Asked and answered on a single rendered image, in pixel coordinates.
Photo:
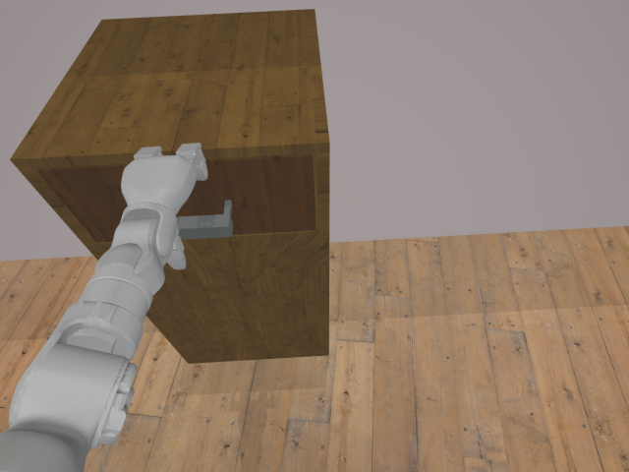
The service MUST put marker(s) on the left robot upper arm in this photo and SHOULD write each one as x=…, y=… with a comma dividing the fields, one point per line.
x=78, y=398

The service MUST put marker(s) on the robot left forearm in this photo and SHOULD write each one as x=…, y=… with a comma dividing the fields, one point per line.
x=109, y=315

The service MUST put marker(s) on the drawer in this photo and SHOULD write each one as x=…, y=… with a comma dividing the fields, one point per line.
x=268, y=193

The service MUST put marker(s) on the left robot hand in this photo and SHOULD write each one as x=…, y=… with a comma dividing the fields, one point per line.
x=166, y=180

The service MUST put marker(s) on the handle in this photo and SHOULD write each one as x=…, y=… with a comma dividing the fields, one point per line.
x=207, y=226

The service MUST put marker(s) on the cabinet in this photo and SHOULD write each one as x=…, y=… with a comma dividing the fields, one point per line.
x=242, y=85

